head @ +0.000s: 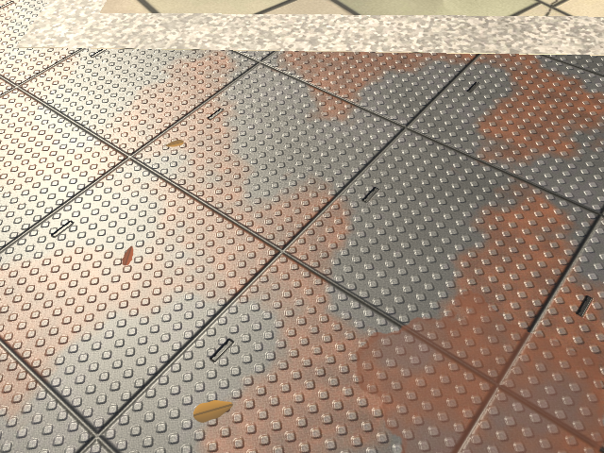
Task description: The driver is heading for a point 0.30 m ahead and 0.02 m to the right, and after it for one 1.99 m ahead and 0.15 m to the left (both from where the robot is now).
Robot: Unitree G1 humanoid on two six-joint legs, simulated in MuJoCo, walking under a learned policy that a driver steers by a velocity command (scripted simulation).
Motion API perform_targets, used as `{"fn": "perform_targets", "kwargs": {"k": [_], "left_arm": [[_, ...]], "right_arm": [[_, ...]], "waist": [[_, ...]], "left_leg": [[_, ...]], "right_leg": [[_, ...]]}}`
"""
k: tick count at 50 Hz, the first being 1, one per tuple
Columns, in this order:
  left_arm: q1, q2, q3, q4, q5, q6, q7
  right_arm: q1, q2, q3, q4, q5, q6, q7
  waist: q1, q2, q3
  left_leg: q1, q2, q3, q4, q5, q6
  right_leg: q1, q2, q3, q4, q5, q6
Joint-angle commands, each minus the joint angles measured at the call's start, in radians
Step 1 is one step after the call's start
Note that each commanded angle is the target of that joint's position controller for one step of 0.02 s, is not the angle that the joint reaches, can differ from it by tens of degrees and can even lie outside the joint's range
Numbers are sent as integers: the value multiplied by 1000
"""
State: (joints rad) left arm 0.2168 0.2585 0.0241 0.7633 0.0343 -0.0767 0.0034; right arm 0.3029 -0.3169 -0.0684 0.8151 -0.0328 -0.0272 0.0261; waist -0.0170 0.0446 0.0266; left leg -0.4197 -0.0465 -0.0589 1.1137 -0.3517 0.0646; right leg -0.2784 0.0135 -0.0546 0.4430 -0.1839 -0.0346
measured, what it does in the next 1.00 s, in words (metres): walks ahead: left foot, then right foot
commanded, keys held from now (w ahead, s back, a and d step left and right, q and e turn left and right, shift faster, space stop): w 0.12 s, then no key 0.88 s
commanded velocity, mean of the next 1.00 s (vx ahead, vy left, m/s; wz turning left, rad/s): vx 0.18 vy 0.00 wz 0.08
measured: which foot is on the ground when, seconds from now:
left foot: up 0.00-0.28, down 0.30-1.00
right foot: down 0.00-0.32, up 0.34-0.64, down 0.66-1.00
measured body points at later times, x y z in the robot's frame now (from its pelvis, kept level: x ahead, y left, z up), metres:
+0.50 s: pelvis +0.18 +0.04 +0.00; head +0.21 +0.06 +0.45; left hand +0.21 +0.29 -0.15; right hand +0.31 -0.19 -0.12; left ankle +0.25 +0.12 -0.74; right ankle +0.16 -0.10 -0.69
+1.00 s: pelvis +0.22 +0.03 +0.00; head +0.22 +0.03 +0.45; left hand +0.22 +0.25 -0.15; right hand +0.24 -0.21 -0.15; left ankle +0.25 +0.12 -0.74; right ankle +0.22 -0.08 -0.74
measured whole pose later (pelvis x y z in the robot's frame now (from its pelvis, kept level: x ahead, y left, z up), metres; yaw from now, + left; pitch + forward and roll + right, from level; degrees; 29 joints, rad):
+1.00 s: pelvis +0.22 +0.03 +0.00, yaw +3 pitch -2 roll +0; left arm 0.28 0.16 0.00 1.08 0.01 -0.01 0.04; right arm 0.29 -0.18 -0.01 1.09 -0.01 -0.01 -0.03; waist -0.01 0.00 0.02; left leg -0.20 -0.03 0.04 0.38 -0.15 0.04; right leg -0.14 0.01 -0.02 0.40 -0.23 -0.02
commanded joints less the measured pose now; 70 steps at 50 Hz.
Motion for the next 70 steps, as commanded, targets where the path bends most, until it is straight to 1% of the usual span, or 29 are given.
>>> {"fn": "perform_targets", "kwargs": {"k": [1,6,9,12,14,15,16,17,18,19,20,21,22,25,29,32,33,34,35,36,39,43,60,62,64,66,67,69,70], "left_arm": [[101,102,28,4,-14,-34,-11],[132,109,33,48,-19,-33,-18],[171,120,34,83,-23,-26,-21],[203,137,37,118,-27,-16,-18],[198,133,35,131,-36,-5,-11],[218,109,27,127,-37,-5,-6],[293,31,4,98,-42,-6,-1],[370,39,8,133,-61,19,9],[312,95,24,137,-40,41,13],[243,74,20,124,-30,48,10],[215,53,17,128,-23,54,10],[213,44,16,133,-15,64,8],[237,29,12,154,-8,76,7],[233,1,5,175,-13,96,11],[160,7,2,186,-14,112,25],[151,7,-4,206,-3,102,28],[155,32,-3,206,6,90,30],[113,79,5,207,-7,83,31],[88,43,-2,217,-20,76,26],[70,23,-9,221,-22,67,24],[78,18,-8,244,-30,58,31],[109,0,-10,275,-26,62,32],[148,-39,-25,357,-26,64,41],[171,-31,-19,367,-22,67,40],[172,-6,-6,353,-17,76,35],[197,-10,-1,344,-18,76,31],[225,-5,4,347,-19,71,31],[277,46,28,364,-17,62,32],[273,51,35,362,-16,58,30]], "right_arm": [[42,-23,1,-51,-9,5,15],[-149,4,28,-112,-9,-1,31],[-225,35,49,-123,-5,-13,30],[-209,19,49,-108,-2,-24,13],[-79,-3,40,-50,-18,-39,-1],[12,-47,29,-21,-33,-52,-10],[110,-126,13,-15,-47,-54,-19],[123,-139,0,-8,18,-37,-26],[70,-91,10,-16,48,-28,-26],[-12,-42,26,-21,42,-25,-30],[-65,-1,40,-19,32,-24,-35],[-102,17,47,-17,31,-23,-42],[-118,25,50,-11,22,-25,-45],[-119,16,51,16,13,-34,-43],[-91,0,44,59,11,-15,-42],[-94,12,46,80,23,6,-44],[-80,27,49,87,22,8,-44],[-23,50,48,99,32,13,-41],[-17,54,50,128,31,19,-42],[-10,47,46,142,26,19,-43],[5,28,41,177,20,11,-45],[1,54,48,216,24,8,-53],[37,88,58,317,25,18,-67],[46,81,53,323,24,22,-66],[45,61,41,311,19,31,-60],[26,86,42,289,16,29,-52],[3,103,44,273,13,21,-48],[-50,130,48,237,-1,-1,-35],[-72,110,42,219,-5,-12,-30]], "waist": [[7,-154,-37],[24,-142,13],[43,-147,18],[37,-165,-13],[-20,-121,-63],[-48,-67,-131],[-44,125,-272],[-45,215,-408],[-31,85,-329],[-9,72,-202],[19,49,-119],[48,57,-84],[65,58,-86],[78,51,-112],[45,76,-81],[61,10,-15],[52,-33,8],[-7,-130,51],[-3,-164,64],[-12,-162,63],[-5,-117,27],[14,-58,29],[11,-50,44],[13,-51,35],[16,-65,89],[30,-85,158],[45,-112,162],[68,-207,146],[69,-196,147]], "left_leg": [[-157,48,-43,-15,46,-14],[-196,84,17,-264,212,-42],[-66,67,104,-440,266,-44],[23,41,109,-533,277,-15],[202,11,112,-675,357,17],[369,93,49,-676,554,36],[635,385,-210,-581,1036,123],[666,491,-378,-623,1201,263],[563,433,-294,-667,1078,253],[456,386,-234,-718,965,227],[354,340,-179,-765,900,193],[266,304,-127,-800,853,164],[204,277,-86,-813,851,150],[155,249,-39,-831,734,148],[101,236,-78,-872,275,135],[-12,200,-103,-872,-64,60],[-29,176,-99,-842,-85,24],[11,97,-33,-825,-21,-3],[163,74,2,-790,86,-13],[248,85,-4,-772,153,-13],[263,115,-29,-783,200,-4],[225,118,-29,-806,190,-11],[257,128,-25,-796,234,-13],[247,100,-13,-785,45,-4],[163,72,-7,-748,-238,26],[72,65,-16,-703,-298,38],[22,51,1,-651,-246,34],[-64,16,110,-485,-41,12],[-75,43,107,-437,-17,13]], "right_leg": [[156,-254,258,-244,188,-142],[140,-223,123,-308,195,-145],[120,-200,44,-243,489,-120],[189,-214,49,-142,628,-90],[193,-171,28,35,635,-53],[114,-129,2,174,464,-24],[-87,-61,-48,447,-71,8],[-143,32,13,665,-450,17],[-166,-10,85,697,-441,16],[-200,-27,81,681,-406,17],[-183,-55,87,627,-347,22],[-125,-71,86,564,-299,30],[-51,-61,69,537,-261,36],[36,-46,55,397,-222,41],[90,-35,36,219,-150,32],[204,-50,57,-3,-18,3],[208,-122,140,-74,-23,-9],[98,-169,211,-109,-96,-36],[-46,-177,229,-168,-198,-39],[-93,-160,218,-193,-212,-21],[-5,-116,161,-161,-86,-1],[61,-113,148,-134,-28,-13],[65,-105,136,-133,14,-14],[58,-78,127,-131,-177,-25],[-4,-66,149,-121,-463,-61],[-26,-101,221,-147,-571,-95],[17,-137,283,-179,-578,-116],[131,-269,453,-291,-591,-181],[126,-306,484,-315,-562,-201]]}}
